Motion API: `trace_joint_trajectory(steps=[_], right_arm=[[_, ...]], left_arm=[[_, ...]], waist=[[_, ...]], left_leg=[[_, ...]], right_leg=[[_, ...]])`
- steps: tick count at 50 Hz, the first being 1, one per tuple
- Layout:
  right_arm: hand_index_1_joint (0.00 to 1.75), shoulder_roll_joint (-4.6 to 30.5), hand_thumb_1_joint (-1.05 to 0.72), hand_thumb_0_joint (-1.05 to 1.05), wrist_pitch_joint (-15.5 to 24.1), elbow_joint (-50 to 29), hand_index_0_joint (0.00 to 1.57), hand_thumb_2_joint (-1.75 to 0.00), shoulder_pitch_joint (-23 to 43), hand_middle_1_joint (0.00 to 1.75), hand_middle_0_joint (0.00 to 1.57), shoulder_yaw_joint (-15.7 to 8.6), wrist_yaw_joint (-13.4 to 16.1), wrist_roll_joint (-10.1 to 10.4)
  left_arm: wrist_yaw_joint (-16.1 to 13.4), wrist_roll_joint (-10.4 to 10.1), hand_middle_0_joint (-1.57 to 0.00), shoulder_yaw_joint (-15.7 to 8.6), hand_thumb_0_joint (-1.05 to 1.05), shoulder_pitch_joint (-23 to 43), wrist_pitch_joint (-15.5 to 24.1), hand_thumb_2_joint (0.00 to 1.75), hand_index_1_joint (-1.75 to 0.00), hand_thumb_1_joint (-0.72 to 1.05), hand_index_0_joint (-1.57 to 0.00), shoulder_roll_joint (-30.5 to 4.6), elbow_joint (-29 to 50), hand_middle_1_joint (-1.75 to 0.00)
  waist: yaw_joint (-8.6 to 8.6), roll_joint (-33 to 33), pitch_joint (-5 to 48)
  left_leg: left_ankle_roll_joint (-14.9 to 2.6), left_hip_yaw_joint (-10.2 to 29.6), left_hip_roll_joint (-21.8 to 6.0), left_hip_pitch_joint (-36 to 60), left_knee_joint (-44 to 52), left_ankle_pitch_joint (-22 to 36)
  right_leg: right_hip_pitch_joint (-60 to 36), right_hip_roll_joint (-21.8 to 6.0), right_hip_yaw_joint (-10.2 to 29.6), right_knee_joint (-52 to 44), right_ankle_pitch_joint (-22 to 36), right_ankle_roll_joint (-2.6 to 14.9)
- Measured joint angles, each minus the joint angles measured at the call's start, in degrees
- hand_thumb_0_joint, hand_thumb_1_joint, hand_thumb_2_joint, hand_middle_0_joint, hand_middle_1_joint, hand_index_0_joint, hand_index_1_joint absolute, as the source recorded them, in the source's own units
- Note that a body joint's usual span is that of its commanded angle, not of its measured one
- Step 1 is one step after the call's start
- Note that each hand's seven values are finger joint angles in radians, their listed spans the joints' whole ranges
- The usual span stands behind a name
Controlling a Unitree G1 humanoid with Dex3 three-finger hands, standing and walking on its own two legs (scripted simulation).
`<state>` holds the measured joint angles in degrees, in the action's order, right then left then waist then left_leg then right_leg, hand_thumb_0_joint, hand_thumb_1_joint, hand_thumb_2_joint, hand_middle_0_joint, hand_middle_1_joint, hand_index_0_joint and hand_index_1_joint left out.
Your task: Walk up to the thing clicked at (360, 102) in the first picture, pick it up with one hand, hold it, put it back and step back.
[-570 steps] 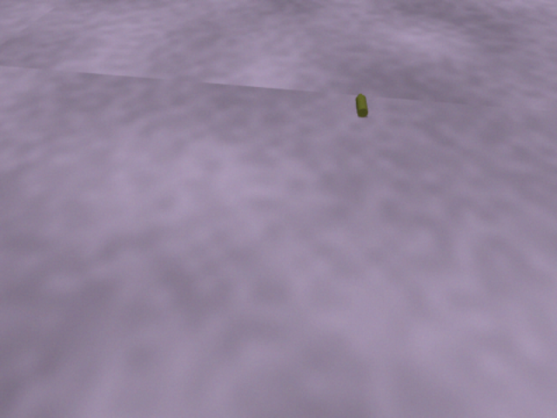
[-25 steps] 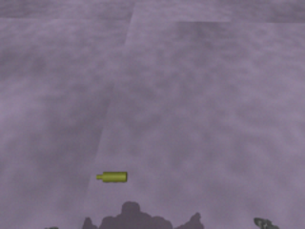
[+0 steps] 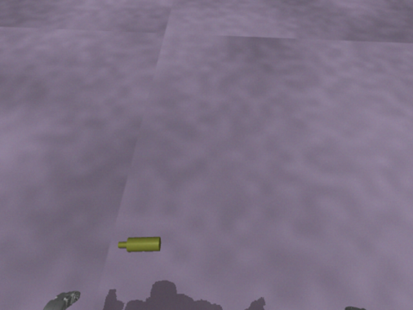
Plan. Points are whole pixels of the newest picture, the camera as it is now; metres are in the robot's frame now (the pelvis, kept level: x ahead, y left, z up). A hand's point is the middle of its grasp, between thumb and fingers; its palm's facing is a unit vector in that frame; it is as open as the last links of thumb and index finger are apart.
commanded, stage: walk up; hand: left
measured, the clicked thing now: (139, 244) +0.47 +0.30 -0.74
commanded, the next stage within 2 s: stand in 0.58 s
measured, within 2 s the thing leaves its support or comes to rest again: neither
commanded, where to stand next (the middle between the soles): +0.04 -0.01 m, yaw +0 degrees
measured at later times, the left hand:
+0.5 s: hand out of the picture +0.07 +0.26 -0.15, palm faces +0.00 -0.95 -0.31, open 7.4 cm
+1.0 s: hand out of the picture +0.08 +0.28 -0.15, palm faces -0.02 -0.94 -0.34, open 7.4 cm
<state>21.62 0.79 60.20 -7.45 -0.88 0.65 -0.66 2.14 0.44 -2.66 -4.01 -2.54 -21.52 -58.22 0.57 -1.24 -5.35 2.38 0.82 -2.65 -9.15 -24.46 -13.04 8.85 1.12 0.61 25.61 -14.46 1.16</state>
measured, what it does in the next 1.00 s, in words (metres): stands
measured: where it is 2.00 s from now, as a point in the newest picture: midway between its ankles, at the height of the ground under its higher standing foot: outside the picture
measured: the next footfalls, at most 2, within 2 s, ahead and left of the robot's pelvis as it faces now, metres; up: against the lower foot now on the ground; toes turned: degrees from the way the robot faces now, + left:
none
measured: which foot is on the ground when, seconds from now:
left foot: down 0.00-1.00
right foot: down 0.00-1.00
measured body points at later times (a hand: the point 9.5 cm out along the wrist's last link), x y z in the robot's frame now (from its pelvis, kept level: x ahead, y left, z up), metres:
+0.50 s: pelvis -0.01 +0.01 +0.00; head +0.01 +0.02 +0.45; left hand +0.07 +0.31 -0.13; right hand +0.07 -0.30 -0.12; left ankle +0.00 +0.15 -0.74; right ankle -0.01 -0.11 -0.74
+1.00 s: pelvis +0.01 +0.02 +0.01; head +0.02 +0.02 +0.46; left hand +0.08 +0.33 -0.12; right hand +0.07 -0.28 -0.13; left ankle +0.00 +0.15 -0.74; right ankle -0.01 -0.11 -0.74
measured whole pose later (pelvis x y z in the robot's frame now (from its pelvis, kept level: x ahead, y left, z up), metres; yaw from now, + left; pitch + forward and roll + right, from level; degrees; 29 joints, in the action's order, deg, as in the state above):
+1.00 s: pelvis +0.01 +0.02 +0.01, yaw +0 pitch -2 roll +0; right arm 19.6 0.6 64.5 -7.0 0.0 -0.8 -0.8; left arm 0.7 0.2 -0.6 -6.4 0.6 -20.7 -64.3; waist 0.1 -0.1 -3.0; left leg 0.9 -0.3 -1.1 -6.2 -18.2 -10.3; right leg 5.5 -0.6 1.6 18.0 -10.9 -1.0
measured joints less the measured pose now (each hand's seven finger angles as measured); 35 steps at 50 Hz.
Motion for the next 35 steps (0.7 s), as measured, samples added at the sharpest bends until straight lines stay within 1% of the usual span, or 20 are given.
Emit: trace_joint_trajectory(steps=[15,29,35], right_arm=[[0.30,-0.8,-0.90,0.01,0.2,0.8,0.21,-0.90,-0.3,0.30,0.21,0.3,-0.3,-0.1],[0.30,-0.8,-0.90,0.01,0.3,1.0,0.21,-0.90,0.4,0.30,0.21,0.1,-0.4,-0.1],[0.30,-0.8,-0.90,0.01,-0.3,2.4,0.21,-0.90,0.5,0.30,0.20,0.5,-1.0,-0.2]], left_arm=[[0.2,0.1,-0.20,-0.2,0.01,-2.7,0.0,0.90,-0.30,0.91,-0.20,0.3,-1.8,-0.30],[0.1,0.1,-0.20,0.0,0.01,-3.5,0.3,0.90,-0.30,0.91,-0.20,0.7,-2.4,-0.30],[-0.5,0.1,-0.20,1.4,0.01,-3.6,1.9,0.90,-0.30,0.91,-0.20,1.4,-4.5,-0.30]], waist=[[-0.88,0.4,0.8],[-1.04,0.1,1.3],[-0.74,0.9,2.3]], left_leg=[[-0.31,-0.5,0.2,0.6,2.1,1.7],[-0.55,-0.7,0.3,0.3,2.7,2.2],[-0.75,-0.8,0.4,1.2,4.1,2.6]], right_leg=[[-0.6,-0.2,0.5,-2.6,2.0,-0.51],[-0.5,-0.3,0.7,-3.6,3.0,-0.82],[-1.9,-0.5,0.7,-6.0,3.8,-1.24]])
